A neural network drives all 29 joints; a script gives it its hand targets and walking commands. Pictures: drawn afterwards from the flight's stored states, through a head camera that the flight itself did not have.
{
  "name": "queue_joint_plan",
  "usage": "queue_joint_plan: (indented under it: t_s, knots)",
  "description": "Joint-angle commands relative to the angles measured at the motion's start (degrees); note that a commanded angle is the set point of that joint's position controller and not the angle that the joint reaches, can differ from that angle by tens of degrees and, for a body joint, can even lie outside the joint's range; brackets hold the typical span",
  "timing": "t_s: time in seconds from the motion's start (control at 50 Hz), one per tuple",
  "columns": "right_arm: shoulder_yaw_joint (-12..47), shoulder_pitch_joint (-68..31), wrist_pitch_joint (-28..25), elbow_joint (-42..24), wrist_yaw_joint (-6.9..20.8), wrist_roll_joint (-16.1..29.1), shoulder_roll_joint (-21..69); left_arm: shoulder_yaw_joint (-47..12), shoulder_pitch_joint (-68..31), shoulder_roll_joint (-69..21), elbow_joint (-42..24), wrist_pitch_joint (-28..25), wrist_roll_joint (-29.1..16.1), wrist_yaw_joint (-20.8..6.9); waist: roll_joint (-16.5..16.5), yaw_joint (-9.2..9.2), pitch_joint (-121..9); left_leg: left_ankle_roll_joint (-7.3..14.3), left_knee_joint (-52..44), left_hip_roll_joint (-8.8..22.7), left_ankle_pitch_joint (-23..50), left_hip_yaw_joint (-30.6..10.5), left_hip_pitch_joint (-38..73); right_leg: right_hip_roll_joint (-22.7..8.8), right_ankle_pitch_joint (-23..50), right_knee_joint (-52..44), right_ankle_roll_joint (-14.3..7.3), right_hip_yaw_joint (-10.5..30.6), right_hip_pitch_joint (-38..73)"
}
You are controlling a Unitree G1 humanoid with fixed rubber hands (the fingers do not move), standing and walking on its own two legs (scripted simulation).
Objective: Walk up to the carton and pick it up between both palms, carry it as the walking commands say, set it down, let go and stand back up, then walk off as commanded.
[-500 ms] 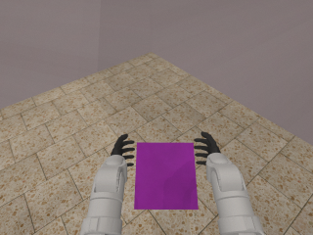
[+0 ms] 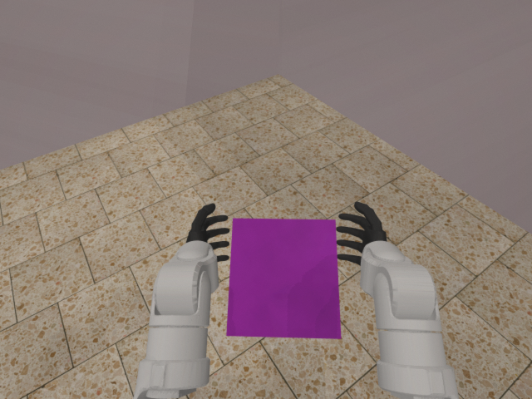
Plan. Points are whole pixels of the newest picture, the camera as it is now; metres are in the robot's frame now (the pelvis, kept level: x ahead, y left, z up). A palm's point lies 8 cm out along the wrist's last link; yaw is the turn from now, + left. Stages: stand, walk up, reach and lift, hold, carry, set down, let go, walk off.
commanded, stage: carry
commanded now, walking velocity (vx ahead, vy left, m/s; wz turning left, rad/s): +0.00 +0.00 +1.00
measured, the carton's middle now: (282, 279) +0.32 -0.01 -0.02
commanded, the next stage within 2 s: none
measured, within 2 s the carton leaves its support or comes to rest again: neither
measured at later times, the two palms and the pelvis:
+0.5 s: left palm (116, 344) +0.18 +0.20 +0.08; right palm (298, 271) +0.28 -0.03 +0.08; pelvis -0.06 -0.03 +0.01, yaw +24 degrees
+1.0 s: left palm out of the picture -0.05 +0.30 +0.07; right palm (143, 379) +0.15 +0.16 +0.07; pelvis -0.13 -0.03 +0.00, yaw +53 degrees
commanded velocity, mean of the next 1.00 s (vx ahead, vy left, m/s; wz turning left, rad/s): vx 0.00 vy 0.00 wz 1.00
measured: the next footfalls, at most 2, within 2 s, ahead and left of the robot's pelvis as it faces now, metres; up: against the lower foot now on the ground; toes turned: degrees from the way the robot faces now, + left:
right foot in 0.42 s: +0.03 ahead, -0.15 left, +0.00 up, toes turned +16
left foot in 0.74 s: -0.12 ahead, +0.12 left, +0.00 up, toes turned +48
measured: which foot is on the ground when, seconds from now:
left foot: down 0.00-0.44, up 0.46-0.72, down 0.74-1.00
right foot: down 0.00-0.12, up 0.14-0.40, down 0.42-0.76, up 0.78-1.00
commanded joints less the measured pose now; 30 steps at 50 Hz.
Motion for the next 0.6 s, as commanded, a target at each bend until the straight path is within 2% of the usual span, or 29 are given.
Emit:
queue_joint_plan:
  t_s: [0.0, 0.02, 0.04, 0.06, 0.08, 0.1, 0.12, 0.14, 0.16, 0.2, 0.24, 0.3, 0.36, 0.38, 0.4, 0.42, 0.44, 0.46, 0.48, 0.5, 0.52, 0.54, 0.58]
  knots:
    - [37.0, -23.8, 5.0, -3.8, 16.7, 23.2, 52.9, -31.7, -19.9, -55.2, -4.2, 3.5, -19.8, -15.4, -9.7, 2.98, -19.8, -1.2, 6.2, 2.0, 12.6, 0.4, -10.2, -15.0, 25.8, -5.1, -4.5, 11.1, 21.8]
    - [37.2, -25.5, 5.9, -4.9, 17.0, 23.9, 53.3, -32.2, -20.4, -56.5, -5.2, 4.2, -20.0, -15.5, -14.6, 2.88, -19.6, -0.9, 7.4, 2.0, -6.2, 2.0, -9.7, -19.4, 22.9, -7.4, -6.7, 13.0, 18.6]
    - [37.3, -26.5, 6.5, -5.3, 17.2, 24.8, 53.9, -32.8, -21.8, -57.2, -6.6, 4.7, -20.7, -15.5, -13.2, 2.87, -18.2, -0.7, 6.3, 2.7, -9.6, 2.7, -7.1, -20.2, 15.6, -8.3, -6.4, 11.5, 13.7]
    - [37.1, -27.1, 7.1, -5.7, 17.4, 25.4, 54.6, -33.2, -22.5, -58.1, -7.6, 5.4, -21.2, -15.5, -9.4, 2.51, -16.8, 0.0, 1.3, 3.0, -4.9, 1.9, -1.7, -18.8, 7.9, -5.8, -3.7, 7.8, 7.3]
    - [37.2, -27.0, 7.6, -5.5, 17.5, 25.5, 55.3, -34.0, -24.1, -58.5, -8.5, 6.2, -22.1, -15.6, -4.1, 1.66, -14.3, 1.6, -6.1, 4.0, 1.7, -2.9, 2.0, -15.0, -5.0, -0.8, 0.6, 2.7, 0.4]
    - [37.0, -26.3, 8.0, -5.0, 17.6, 25.5, 55.6, -34.8, -26.9, -58.5, -9.7, 7.2, -23.4, -15.8, 14.0, 0.21, -11.4, 5.6, -21.6, 14.9, 8.0, -25.0, 3.8, -5.5, -20.7, 12.3, 6.0, -2.6, -10.2]
    - [36.6, -26.2, 8.8, -5.2, 17.6, 25.3, 56.5, -35.5, -30.3, -59.0, -10.4, 7.8, -24.8, -15.8, 16.3, -0.08, -9.0, 9.8, -23.6, 18.6, 21.1, -36.4, 5.1, -1.6, -26.9, 23.6, 7.6, 5.5, -16.7]
    - [35.9, -25.4, 9.2, -5.3, 17.4, 25.1, 57.0, -35.7, -31.8, -59.3, -11.4, 8.1, -26.0, -15.8, 10.7, 0.35, -11.1, 10.0, -20.1, 17.4, 27.9, -33.0, 7.6, -1.4, -24.4, 27.8, 7.4, 9.5, -17.6]
    - [35.7, -24.8, 9.0, -6.3, 17.0, 24.6, 57.5, -36.5, -31.9, -59.8, -12.2, 8.0, -27.0, -15.9, 7.2, 0.82, -13.2, 8.4, -17.0, 15.1, 30.4, -27.6, 9.2, -1.3, -18.8, 28.5, 6.5, 10.5, -17.7]
    - [34.8, -26.4, 8.2, -8.3, 16.2, 24.3, 58.4, -36.0, -31.0, -61.0, -10.9, 7.9, -27.4, -15.6, 6.4, 1.20, -17.0, 7.3, -12.3, 10.8, 35.6, -20.6, 12.3, -0.3, -12.0, 27.7, 5.3, 10.4, -17.0]
    - [34.7, -26.4, 7.7, -9.5, 15.3, 23.5, 58.2, -35.6, -29.5, -61.6, -10.4, 8.1, -27.8, -15.3, 6.9, 1.32, -19.6, 8.1, -11.6, 9.5, 36.4, -20.6, 13.2, 1.0, -11.2, 24.0, 5.2, 10.3, -14.7]
    - [34.4, -24.9, 8.0, -8.6, 14.4, 22.6, 58.2, -34.3, -29.1, -60.6, -9.5, 8.5, -27.9, -15.1, 7.1, 1.03, -21.8, 9.6, -13.1, 10.0, 34.6, -25.1, 14.7, 3.8, -13.1, 15.6, 4.5, 11.0, -10.3]
    - [34.5, -24.2, 8.2, -7.1, 14.1, 21.9, 58.8, -32.4, -28.1, -60.3, -7.5, 8.9, -26.9, -15.4, 8.2, 1.16, -22.1, 8.4, -14.0, 8.6, 32.7, -26.8, 12.3, 6.8, -11.5, 4.6, 3.5, 10.8, -1.1]
    - [34.8, -24.4, 8.3, -6.8, 14.1, 21.8, 59.2, -31.9, -27.9, -60.6, -7.0, 9.0, -26.5, -15.5, 7.6, 1.62, -22.0, 6.8, -12.7, 7.0, 31.6, -25.1, 8.9, 7.3, -8.8, -2.6, 2.8, 10.4, 5.4]
    - [35.4, -24.5, 8.5, -6.7, 14.1, 21.6, 59.6, -31.5, -27.4, -61.0, -6.5, 9.0, -25.9, -15.8, 5.0, 2.24, -22.3, 3.7, -9.3, 4.1, 27.9, -21.0, 1.5, 5.0, -3.6, -12.1, 1.8, 11.3, 16.5]
    - [36.2, -24.7, 8.7, -6.8, 14.3, 21.5, 59.7, -31.0, -26.1, -60.1, -6.2, 9.1, -25.3, -16.1, -1.9, 2.44, -21.8, -0.1, -3.2, -0.7, 16.3, -15.1, -8.6, -5.1, -0.9, -20.0, -0.6, 19.6, 27.0]
    - [37.5, -29.7, 9.1, -10.3, 14.4, 22.9, 59.6, -31.3, -25.1, -61.3, -7.3, 8.1, -25.6, -16.2, -25.7, 2.32, -19.9, -2.4, 11.5, -7.6, -12.2, -2.8, -23.1, -25.5, 17.9, -19.8, -11.0, 36.5, 29.4]
    - [37.7, -31.3, 8.8, -10.8, 14.4, 23.5, 59.3, -31.9, -28.4, -61.7, -11.1, 8.7, -26.6, -16.5, -18.4, 1.97, -19.5, -2.1, 23.3, 0.4, -14.3, -3.6, -22.8, -26.5, 31.9, -15.9, -13.5, 31.4, 27.5]
    - [37.6, -32.1, 8.9, -11.3, 14.6, 23.5, 59.8, -32.1, -27.9, -62.3, -10.9, 9.1, -25.6, -16.3, -10.7, 1.61, -18.8, -1.9, 25.6, 1.1, -10.1, -3.2, -20.7, -21.6, 34.4, -13.5, -11.9, 24.1, 25.6]
    - [38.1, -30.9, 9.3, -9.8, 14.8, 24.2, 60.8, -31.5, -27.6, -61.4, -11.9, 9.0, -24.7, -16.1, -8.3, 1.51, -17.2, -1.9, 25.3, 1.8, -6.1, -2.5, -19.0, -17.1, 34.3, -11.6, -9.5, 17.4, 24.2]
    - [38.4, -29.5, 9.7, -9.9, 15.0, 25.1, 61.1, -31.4, -27.2, -60.4, -12.7, 9.1, -24.1, -15.9, -11.3, 1.40, -15.8, -2.4, 23.0, 2.0, -2.3, -2.3, -19.3, -14.2, 34.3, -9.9, -7.5, 12.2, 25.2]
    - [38.8, -29.1, 10.2, -9.5, 15.2, 26.0, 60.7, -31.5, -27.4, -60.0, -12.8, 9.2, -23.6, -15.8, -12.4, 1.45, -15.7, -3.1, 20.4, 0.7, -1.5, -0.1, -17.2, -12.2, 35.5, -8.5, -6.5, 8.0, 24.8]
    - [38.4, -28.2, 10.8, -8.2, 15.3, 26.5, 59.7, -30.9, -26.6, -59.2, -12.2, 9.7, -22.8, -15.5, -13.4, 2.30, -14.8, -4.1, 13.9, -0.5, -3.0, 3.1, -14.2, -13.1, 34.9, -7.4, -5.6, 4.8, 24.3]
